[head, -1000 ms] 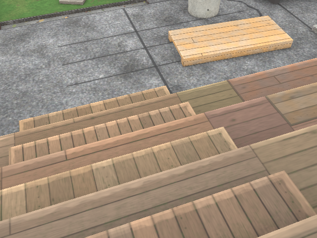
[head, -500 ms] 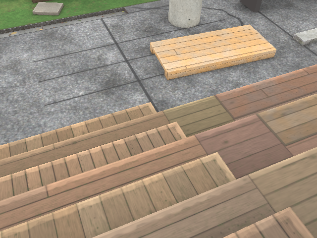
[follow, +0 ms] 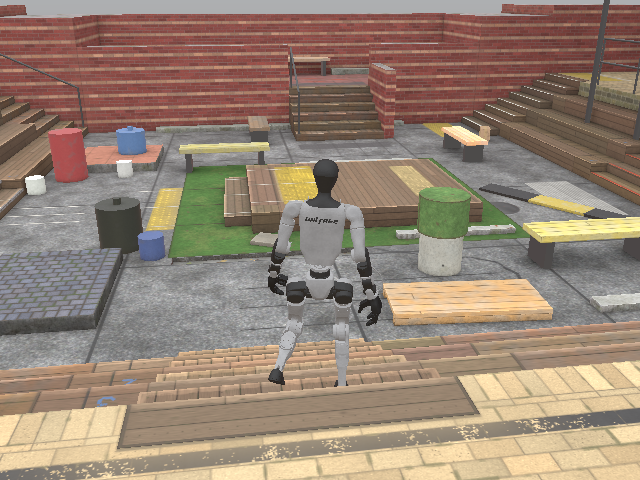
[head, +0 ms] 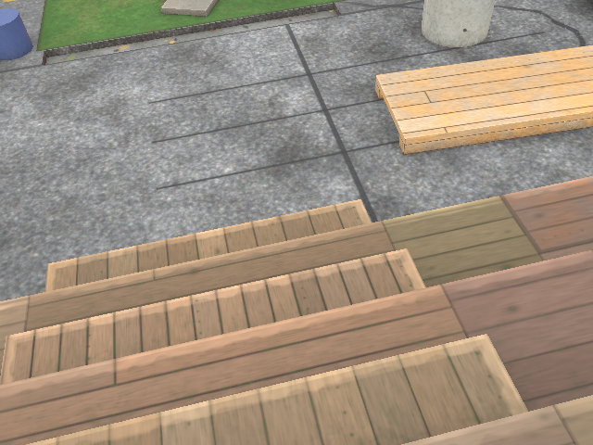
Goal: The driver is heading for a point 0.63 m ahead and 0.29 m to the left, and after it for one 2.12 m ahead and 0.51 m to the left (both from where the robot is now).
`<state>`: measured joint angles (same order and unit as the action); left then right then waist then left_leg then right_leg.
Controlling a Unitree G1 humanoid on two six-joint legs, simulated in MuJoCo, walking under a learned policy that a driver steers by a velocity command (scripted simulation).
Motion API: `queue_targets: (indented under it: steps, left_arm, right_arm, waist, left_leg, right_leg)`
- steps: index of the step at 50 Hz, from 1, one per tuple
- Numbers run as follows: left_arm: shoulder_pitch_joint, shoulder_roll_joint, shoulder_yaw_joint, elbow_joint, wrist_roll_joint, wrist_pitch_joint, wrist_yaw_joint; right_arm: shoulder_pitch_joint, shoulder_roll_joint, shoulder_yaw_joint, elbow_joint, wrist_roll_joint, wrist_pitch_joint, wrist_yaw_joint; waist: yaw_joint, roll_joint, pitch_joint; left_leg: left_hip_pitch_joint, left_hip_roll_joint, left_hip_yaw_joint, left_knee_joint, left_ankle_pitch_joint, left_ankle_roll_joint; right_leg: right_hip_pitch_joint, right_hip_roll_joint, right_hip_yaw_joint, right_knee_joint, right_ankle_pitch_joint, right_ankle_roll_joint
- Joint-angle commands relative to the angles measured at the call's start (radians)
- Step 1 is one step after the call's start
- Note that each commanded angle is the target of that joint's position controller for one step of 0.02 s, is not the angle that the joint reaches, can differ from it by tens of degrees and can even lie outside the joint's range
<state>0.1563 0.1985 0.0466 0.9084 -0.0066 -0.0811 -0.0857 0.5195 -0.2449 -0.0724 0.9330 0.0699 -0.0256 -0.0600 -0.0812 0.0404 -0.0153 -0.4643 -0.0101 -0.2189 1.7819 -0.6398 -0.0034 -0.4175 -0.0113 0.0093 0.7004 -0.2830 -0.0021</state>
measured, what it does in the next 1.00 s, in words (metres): goes down, turning left: left foot 0.15 m lower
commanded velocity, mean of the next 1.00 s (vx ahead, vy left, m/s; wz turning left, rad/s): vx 0.50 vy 0.00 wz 0.58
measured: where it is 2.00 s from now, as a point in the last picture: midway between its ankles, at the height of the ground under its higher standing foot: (213, 408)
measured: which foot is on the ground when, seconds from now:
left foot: up 0.00-0.50, down 0.52-1.00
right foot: down 0.00-0.52, up 0.54-1.00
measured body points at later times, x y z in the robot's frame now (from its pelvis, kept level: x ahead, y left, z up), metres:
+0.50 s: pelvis +0.22 +0.05 -0.09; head +0.23 +0.07 +0.36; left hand +0.08 +0.26 -0.24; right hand +0.49 -0.10 -0.17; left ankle +0.33 +0.18 -0.81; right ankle +0.05 -0.12 -0.71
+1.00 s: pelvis +0.46 +0.12 -0.20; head +0.43 +0.13 +0.25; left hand +0.48 +0.44 -0.27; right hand +0.63 -0.08 -0.32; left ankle +0.31 +0.17 -0.87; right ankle +0.66 +0.07 -0.91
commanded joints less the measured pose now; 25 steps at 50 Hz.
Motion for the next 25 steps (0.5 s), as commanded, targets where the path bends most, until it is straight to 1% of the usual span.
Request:
queue_targets:
  steps: [1,2,3,4,5,6,7,8,9,10,11,12,13,14,15,16,17,18,19,20,21,22,23,24,25]
  left_arm:
    - [0.079,0.137,0.026,0.007,0.017,-0.004,-0.007]
    - [0.039,0.054,0.009,0.016,0.012,-0.023,0.002]
    - [0.028,0.044,0.004,0.032,0.018,-0.033,0.014]
    - [0.042,0.066,0.006,0.039,0.007,-0.043,0.035]
    - [0.109,0.093,0.013,0.072,0.012,-0.045,0.058]
    - [0.175,0.111,0.018,0.099,0.022,-0.045,0.078]
    - [0.214,0.110,0.017,0.112,0.036,-0.042,0.087]
    - [0.219,0.137,0.023,0.106,0.045,-0.044,0.088]
    - [0.222,0.134,0.021,0.100,0.037,-0.043,0.086]
    - [0.223,0.089,0.013,0.097,0.016,-0.043,0.091]
    - [0.253,0.089,0.009,0.106,0.010,-0.043,0.099]
    - [0.294,0.085,0.007,0.118,0.013,-0.041,0.105]
    - [0.299,0.071,0.000,0.112,0.018,-0.035,0.118]
    - [0.327,0.077,-0.003,0.110,0.023,-0.034,0.126]
    - [0.324,0.086,-0.004,0.104,0.025,-0.023,0.128]
    - [0.315,0.097,-0.001,0.093,0.024,-0.019,0.132]
    - [0.316,0.102,0.002,0.086,0.026,-0.015,0.133]
    - [0.322,0.111,0.007,0.079,0.014,-0.009,0.139]
    - [0.344,0.115,0.009,0.077,0.008,0.001,0.142]
    - [0.338,0.125,0.017,0.070,0.005,0.015,0.145]
    - [0.340,0.141,0.026,0.063,-0.002,0.023,0.147]
    - [0.341,0.152,0.034,0.061,-0.006,0.031,0.145]
    - [0.335,0.165,0.039,0.057,-0.006,0.038,0.142]
    - [0.338,0.173,0.042,0.062,-0.004,0.041,0.132]
    - [0.312,0.189,0.045,0.059,-0.005,0.035,0.120]
  right_arm:
    - [0.054,-0.011,0.001,-0.108,0.006,0.013,-0.030]
    - [0.016,-0.035,-0.014,-0.088,-0.025,0.021,-0.025]
    - [0.014,-0.051,-0.028,-0.088,-0.034,0.020,-0.022]
    - [0.001,-0.054,-0.037,-0.100,-0.041,0.013,-0.018]
    - [-0.040,-0.034,-0.038,-0.120,-0.055,0.006,-0.007]
    - [-0.075,-0.022,-0.035,-0.133,-0.058,0.008,0.001]
    - [-0.105,-0.013,-0.030,-0.150,-0.055,0.010,0.010]
    - [-0.087,-0.014,-0.028,-0.144,-0.058,0.013,0.026]
    - [-0.114,-0.016,-0.029,-0.154,-0.060,0.019,0.037]
    - [-0.175,-0.039,-0.036,-0.181,-0.052,0.011,0.052]
    - [-0.227,-0.026,-0.031,-0.193,-0.054,0.008,0.061]
    - [-0.264,-0.017,-0.027,-0.207,-0.055,0.005,0.070]
    - [-0.297,-0.016,-0.026,-0.224,-0.059,0.006,0.080]
    - [-0.337,-0.001,-0.019,-0.237,-0.066,0.006,0.091]
    - [-0.384,0.010,-0.017,-0.264,-0.067,0.009,0.101]
    - [-0.387,0.016,-0.009,-0.262,-0.068,0.004,0.111]
    - [-0.405,0.004,-0.009,-0.269,-0.065,0.006,0.118]
    - [-0.437,0.005,-0.006,-0.290,-0.065,0.008,0.122]
    - [-0.480,0.013,0.000,-0.306,-0.060,0.011,0.126]
    - [-0.516,0.024,0.006,-0.327,-0.053,0.013,0.134]
    - [-0.535,0.020,0.006,-0.339,-0.043,0.018,0.141]
    - [-0.548,0.014,0.005,-0.344,-0.030,0.022,0.145]
    - [-0.530,0.004,0.003,-0.338,-0.028,0.026,0.140]
    - [-0.452,-0.034,-0.014,-0.315,-0.030,0.022,0.133]
    - [-0.319,-0.075,-0.036,-0.261,-0.040,0.019,0.117]
  waist:
    - [0.013,-0.170,0.043]
    - [0.016,-0.133,0.078]
    - [-0.001,-0.148,0.065]
    - [-0.010,-0.168,0.087]
    - [0.013,-0.201,0.090]
    - [0.030,-0.206,0.076]
    - [0.038,-0.180,0.049]
    - [0.026,-0.127,0.017]
    - [0.035,-0.098,0.018]
    - [0.042,-0.072,0.040]
    - [0.069,-0.103,0.055]
    - [0.086,-0.104,0.079]
    - [0.085,-0.083,0.114]
    - [0.108,-0.085,0.122]
    - [0.128,-0.083,0.128]
    - [0.132,-0.065,0.124]
    - [0.144,-0.055,0.142]
    - [0.162,-0.053,0.159]
    - [0.190,-0.054,0.169]
    - [0.204,-0.060,0.170]
    - [0.212,-0.080,0.181]
    - [0.219,-0.085,0.192]
    - [0.210,-0.097,0.190]
    - [0.168,-0.083,0.158]
    - [0.091,-0.063,0.074]
  left_leg:
    - [-0.427,0.096,0.040,-0.009,0.383,0.057]
    - [-0.365,0.124,-0.015,-0.142,0.431,0.077]
    - [-0.323,0.134,-0.009,-0.204,0.442,0.090]
    - [-0.282,0.123,-0.019,-0.409,0.525,0.074]
    - [-0.304,0.117,-0.017,-0.495,0.549,0.060]
    - [-0.351,0.115,-0.020,-0.545,0.555,0.050]
    - [-0.389,0.110,-0.033,-0.552,0.550,0.051]
    - [-0.402,0.106,-0.026,-0.541,0.612,0.060]
    - [-0.430,0.098,-0.026,-0.557,0.633,0.069]
    - [-0.477,0.107,-0.072,-0.704,0.792,0.089]
    - [-0.492,0.093,-0.051,-0.751,0.872,0.099]
    - [-0.520,0.088,-0.044,-0.767,0.908,0.103]
    - [-0.465,0.073,-0.022,-0.889,1.042,0.092]
    - [-0.410,0.064,0.022,-0.920,1.117,0.089]
    - [-0.368,0.052,0.056,-0.959,1.120,0.086]
    - [-0.286,0.046,0.067,-1.012,1.177,0.090]
    - [-0.262,0.044,0.088,-1.055,1.191,0.086]
    - [-0.247,0.040,0.112,-1.106,1.192,0.080]
    - [-0.251,0.043,0.134,-1.143,1.167,0.070]
    - [-0.200,0.048,0.161,-1.180,1.124,0.062]
    - [-0.179,0.054,0.173,-1.196,1.067,0.058]
    - [-0.181,0.059,0.192,-1.222,0.984,0.061]
    - [-0.157,0.061,0.212,-1.255,0.881,0.065]
    - [-0.054,0.043,0.241,-1.303,0.783,0.089]
    - [0.141,-0.013,0.313,-1.324,0.790,0.114]
  right_leg:
    - [0.166,-0.432,0.551,-0.408,0.062,-0.169]
    - [0.066,-0.345,0.379,-0.320,0.095,-0.138]
    - [0.027,-0.299,0.315,-0.313,0.104,-0.098]
    - [-0.006,-0.247,0.217,-0.349,0.197,-0.092]
    - [0.042,-0.248,0.207,-0.360,0.305,-0.119]
    - [0.114,-0.266,0.199,-0.343,0.406,-0.157]
    - [0.166,-0.298,0.213,-0.329,0.476,-0.188]
    - [0.201,-0.316,0.205,-0.289,0.484,-0.207]
    - [0.220,-0.323,0.186,-0.291,0.483,-0.204]
    - [0.264,-0.270,0.120,-0.278,0.307,-0.150]
    - [0.271,-0.272,0.109,-0.270,0.262,-0.133]
    - [0.283,-0.278,0.099,-0.262,0.243,-0.129]
    - [0.205,-0.241,0.016,-0.232,0.172,-0.116]
    - [0.167,-0.242,-0.008,-0.223,0.123,-0.114]
    - [0.143,-0.234,-0.031,-0.226,0.093,-0.113]
    - [0.105,-0.229,-0.059,-0.184,0.060,-0.104]
    - [0.097,-0.236,-0.084,-0.139,0.042,-0.099]
    - [0.103,-0.242,-0.104,-0.092,0.018,-0.092]
    - [0.134,-0.254,-0.106,-0.047,-0.010,-0.089]
    - [0.121,-0.255,-0.117,-0.021,-0.007,-0.084]
    - [0.132,-0.273,-0.107,0.008,0.003,-0.082]
    - [0.165,-0.294,-0.093,0.044,0.044,-0.080]
    - [0.197,-0.309,-0.081,0.092,0.126,-0.078]
    - [0.221,-0.308,-0.093,0.221,0.292,-0.078]
    - [0.212,-0.279,-0.127,0.433,0.469,-0.071]
Keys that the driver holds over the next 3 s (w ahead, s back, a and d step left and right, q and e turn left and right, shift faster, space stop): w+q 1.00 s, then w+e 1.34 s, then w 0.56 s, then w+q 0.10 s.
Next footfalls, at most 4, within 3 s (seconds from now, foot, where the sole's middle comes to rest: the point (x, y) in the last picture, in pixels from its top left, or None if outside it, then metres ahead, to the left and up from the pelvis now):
0.52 left None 0.35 0.18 -0.90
1.08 right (277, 436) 0.67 0.09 -1.05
1.48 left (166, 434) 0.71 0.40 -1.05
1.94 right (239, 359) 1.01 0.21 -1.20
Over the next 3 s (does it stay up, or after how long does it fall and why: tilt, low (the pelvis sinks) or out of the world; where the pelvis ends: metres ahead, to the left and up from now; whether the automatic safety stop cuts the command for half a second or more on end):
stays up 1.43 0.27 -0.67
